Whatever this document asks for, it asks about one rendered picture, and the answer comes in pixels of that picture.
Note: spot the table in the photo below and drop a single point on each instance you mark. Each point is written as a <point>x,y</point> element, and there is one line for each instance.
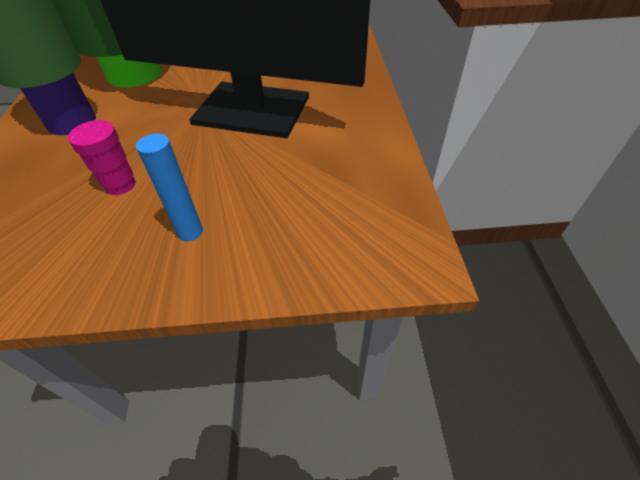
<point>338,222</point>

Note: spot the potted plant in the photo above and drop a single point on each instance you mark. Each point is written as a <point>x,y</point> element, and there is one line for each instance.
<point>92,35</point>
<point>38,56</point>

